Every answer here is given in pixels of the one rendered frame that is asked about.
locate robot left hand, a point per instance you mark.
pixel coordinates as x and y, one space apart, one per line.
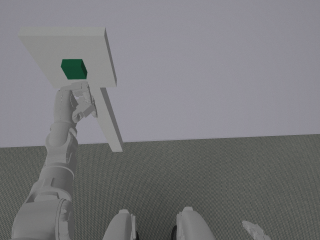
71 110

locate button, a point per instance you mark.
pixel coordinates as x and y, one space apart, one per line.
74 69

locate panel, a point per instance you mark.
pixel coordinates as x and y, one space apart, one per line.
49 45

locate robot left forearm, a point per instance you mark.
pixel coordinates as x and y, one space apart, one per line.
58 172

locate robot right thigh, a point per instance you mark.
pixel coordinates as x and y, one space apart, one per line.
191 226

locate robot right hand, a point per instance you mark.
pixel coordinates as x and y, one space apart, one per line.
255 231

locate robot left thigh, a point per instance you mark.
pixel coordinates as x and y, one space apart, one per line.
121 227

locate robot left upper arm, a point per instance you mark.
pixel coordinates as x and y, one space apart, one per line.
45 220

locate robot thigh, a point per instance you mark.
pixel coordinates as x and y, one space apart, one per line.
191 226
121 227

